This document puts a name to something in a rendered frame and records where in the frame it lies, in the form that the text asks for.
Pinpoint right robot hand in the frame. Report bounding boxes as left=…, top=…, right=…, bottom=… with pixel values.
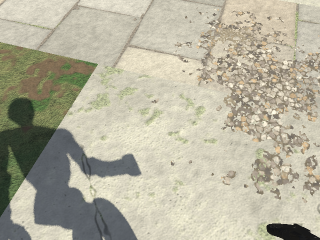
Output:
left=266, top=223, right=320, bottom=240

